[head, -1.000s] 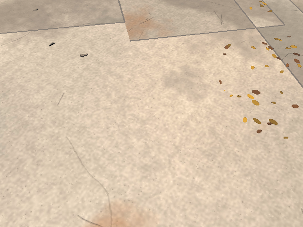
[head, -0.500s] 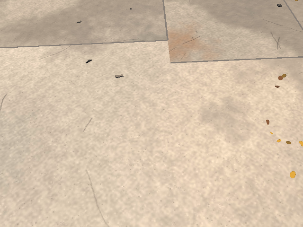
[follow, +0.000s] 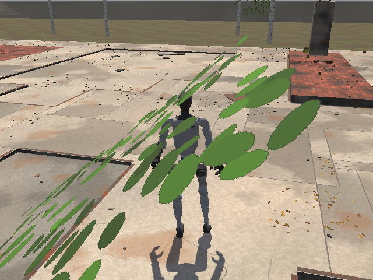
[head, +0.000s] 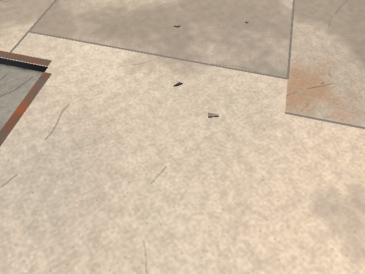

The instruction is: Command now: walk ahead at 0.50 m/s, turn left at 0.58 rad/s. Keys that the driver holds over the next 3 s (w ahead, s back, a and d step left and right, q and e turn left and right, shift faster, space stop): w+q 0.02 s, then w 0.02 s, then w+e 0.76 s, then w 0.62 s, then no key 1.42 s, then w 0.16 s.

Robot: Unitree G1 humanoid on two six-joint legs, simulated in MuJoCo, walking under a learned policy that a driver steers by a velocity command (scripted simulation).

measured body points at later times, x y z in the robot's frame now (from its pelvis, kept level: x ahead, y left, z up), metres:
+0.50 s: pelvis +0.31 -0.07 -0.01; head +0.34 -0.07 +0.44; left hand +0.45 +0.20 -0.12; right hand +0.38 -0.35 -0.12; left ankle +0.19 +0.07 -0.64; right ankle +0.36 -0.14 -0.74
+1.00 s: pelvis +0.60 -0.07 +0.00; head +0.62 -0.06 +0.45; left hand +0.77 +0.17 -0.12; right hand +0.64 -0.37 -0.09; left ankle +0.67 +0.02 -0.74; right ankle +0.47 -0.16 -0.65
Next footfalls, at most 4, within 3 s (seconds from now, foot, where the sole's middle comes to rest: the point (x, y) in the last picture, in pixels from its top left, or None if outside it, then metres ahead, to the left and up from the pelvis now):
0.36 right None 0.40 -0.14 -0.78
0.86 left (179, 206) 0.71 0.01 -0.78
1.34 right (263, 164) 0.91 -0.36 -0.78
1.76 left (220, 127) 1.11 -0.19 -0.78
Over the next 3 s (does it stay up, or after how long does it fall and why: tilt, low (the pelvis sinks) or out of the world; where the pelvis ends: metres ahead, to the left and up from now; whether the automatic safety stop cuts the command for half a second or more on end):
stays up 1.00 -0.26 -0.01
